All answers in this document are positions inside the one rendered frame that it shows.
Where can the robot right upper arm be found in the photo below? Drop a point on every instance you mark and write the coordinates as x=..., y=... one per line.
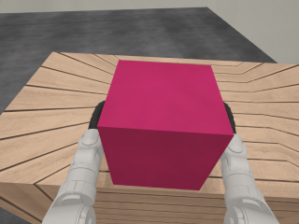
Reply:
x=239, y=214

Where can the robot right forearm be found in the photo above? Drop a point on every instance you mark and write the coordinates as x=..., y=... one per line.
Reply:
x=238, y=180

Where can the robot left upper arm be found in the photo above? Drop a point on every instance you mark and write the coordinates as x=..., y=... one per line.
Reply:
x=80, y=213

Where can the robot left hand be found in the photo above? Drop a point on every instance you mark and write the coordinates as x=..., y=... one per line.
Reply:
x=96, y=116

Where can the robot right hand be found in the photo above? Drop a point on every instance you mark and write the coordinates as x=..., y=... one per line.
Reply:
x=230, y=116

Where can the pedestal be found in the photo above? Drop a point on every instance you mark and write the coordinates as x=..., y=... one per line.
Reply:
x=41, y=127

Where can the robot left forearm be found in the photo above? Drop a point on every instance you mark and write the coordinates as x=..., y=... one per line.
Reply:
x=79, y=185

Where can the carton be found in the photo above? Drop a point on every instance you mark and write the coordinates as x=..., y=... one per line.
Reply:
x=163, y=125

